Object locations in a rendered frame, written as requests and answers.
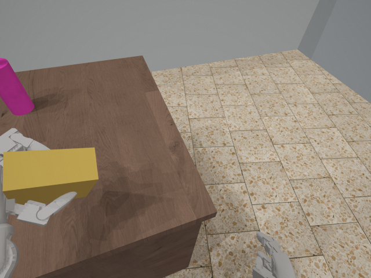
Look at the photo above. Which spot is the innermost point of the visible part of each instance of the right robot hand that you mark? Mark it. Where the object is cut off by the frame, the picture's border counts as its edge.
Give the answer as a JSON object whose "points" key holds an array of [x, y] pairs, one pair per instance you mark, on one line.
{"points": [[278, 266]]}

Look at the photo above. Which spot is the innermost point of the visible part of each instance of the sponge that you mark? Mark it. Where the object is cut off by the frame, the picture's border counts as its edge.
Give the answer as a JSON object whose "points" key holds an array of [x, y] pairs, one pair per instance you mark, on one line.
{"points": [[45, 175]]}

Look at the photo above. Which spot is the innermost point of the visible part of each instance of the table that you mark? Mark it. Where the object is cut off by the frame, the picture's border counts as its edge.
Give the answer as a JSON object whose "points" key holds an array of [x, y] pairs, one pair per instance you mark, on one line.
{"points": [[143, 215]]}

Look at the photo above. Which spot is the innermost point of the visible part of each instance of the left robot hand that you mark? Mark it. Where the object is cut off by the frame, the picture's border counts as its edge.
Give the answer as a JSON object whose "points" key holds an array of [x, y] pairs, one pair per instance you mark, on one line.
{"points": [[32, 212]]}

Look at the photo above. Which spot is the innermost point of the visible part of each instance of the robot left forearm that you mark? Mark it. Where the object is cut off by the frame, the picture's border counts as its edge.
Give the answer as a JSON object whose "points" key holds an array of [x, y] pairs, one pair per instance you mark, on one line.
{"points": [[9, 253]]}

